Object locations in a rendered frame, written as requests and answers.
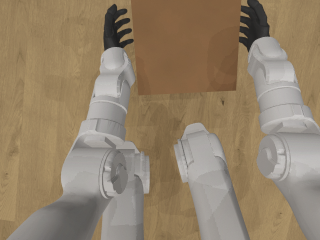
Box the left robot forearm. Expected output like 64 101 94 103
61 47 136 184

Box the robot left upper arm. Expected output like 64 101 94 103
6 147 128 240

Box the robot right upper arm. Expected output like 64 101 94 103
256 132 320 240

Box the robot left thigh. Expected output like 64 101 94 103
101 149 150 240

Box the right robot hand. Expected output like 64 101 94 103
239 0 270 52

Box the left robot hand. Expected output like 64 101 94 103
103 4 134 51

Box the robot left shin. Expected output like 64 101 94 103
116 140 140 154

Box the carton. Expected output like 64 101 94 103
131 0 242 96

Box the right robot forearm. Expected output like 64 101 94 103
247 36 320 135

